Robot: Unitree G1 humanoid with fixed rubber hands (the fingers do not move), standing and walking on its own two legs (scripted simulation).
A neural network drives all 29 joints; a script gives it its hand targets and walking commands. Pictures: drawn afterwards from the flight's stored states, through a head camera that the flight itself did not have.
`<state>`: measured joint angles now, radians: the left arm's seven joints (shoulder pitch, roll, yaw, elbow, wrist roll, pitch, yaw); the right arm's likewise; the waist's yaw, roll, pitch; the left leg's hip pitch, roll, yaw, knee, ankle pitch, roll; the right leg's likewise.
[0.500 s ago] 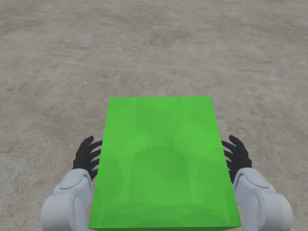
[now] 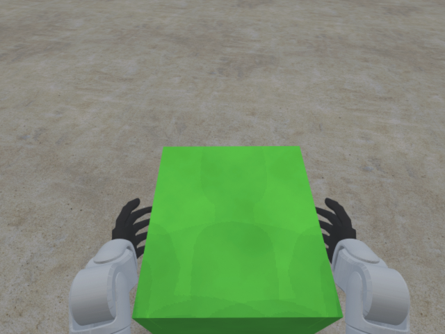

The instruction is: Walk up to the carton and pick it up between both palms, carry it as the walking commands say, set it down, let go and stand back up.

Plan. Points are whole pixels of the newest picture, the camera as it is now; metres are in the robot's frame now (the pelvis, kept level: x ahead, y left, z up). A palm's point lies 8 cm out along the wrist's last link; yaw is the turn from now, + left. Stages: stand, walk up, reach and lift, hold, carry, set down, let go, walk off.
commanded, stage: carry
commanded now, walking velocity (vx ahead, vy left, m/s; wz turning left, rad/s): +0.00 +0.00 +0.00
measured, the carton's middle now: (231, 245) +0.27 +0.00 +0.02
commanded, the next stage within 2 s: hold in 1.62 s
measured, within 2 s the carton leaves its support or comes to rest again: neither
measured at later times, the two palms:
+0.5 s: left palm (123, 235) +0.26 +0.18 +0.07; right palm (322, 231) +0.27 -0.16 +0.07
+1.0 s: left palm (118, 228) +0.29 +0.20 +0.05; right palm (306, 222) +0.30 -0.14 +0.06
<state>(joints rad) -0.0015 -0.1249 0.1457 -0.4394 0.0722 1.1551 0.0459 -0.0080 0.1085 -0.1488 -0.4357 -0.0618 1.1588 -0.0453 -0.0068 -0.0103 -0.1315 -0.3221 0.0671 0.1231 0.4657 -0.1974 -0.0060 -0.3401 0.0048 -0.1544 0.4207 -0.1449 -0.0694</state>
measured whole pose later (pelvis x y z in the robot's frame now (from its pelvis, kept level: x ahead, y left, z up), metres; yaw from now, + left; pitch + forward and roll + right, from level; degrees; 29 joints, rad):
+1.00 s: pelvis +0.03 +0.02 +0.00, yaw +1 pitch +4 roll +0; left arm -0.05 -0.10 0.15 -0.16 0.12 0.87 0.03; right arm -0.07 0.09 -0.15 -0.14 -0.10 0.87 -0.02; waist 0.00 0.00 -0.12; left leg -0.31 0.03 0.11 0.49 -0.25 0.02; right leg -0.33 -0.03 -0.16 0.45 -0.21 -0.03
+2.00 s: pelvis +0.01 +0.03 +0.00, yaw +4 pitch -7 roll +0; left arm -0.26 -0.13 0.26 0.27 0.25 0.68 -0.01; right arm -0.24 0.10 -0.28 0.23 -0.25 0.70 0.06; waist -0.04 0.00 0.04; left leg -0.07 -0.03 0.00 0.39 -0.20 0.03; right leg -0.08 0.01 0.04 0.39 -0.19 0.00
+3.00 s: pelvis -0.01 +0.02 -0.06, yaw +5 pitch +28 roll +0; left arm -0.57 -0.10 0.44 0.51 0.28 0.31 -0.06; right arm -0.53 0.14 -0.48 0.45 -0.29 0.32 0.05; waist -0.02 0.00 -0.12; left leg -1.07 -0.06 -0.05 0.89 -0.31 0.02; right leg -1.07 0.04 0.05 0.88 -0.30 0.01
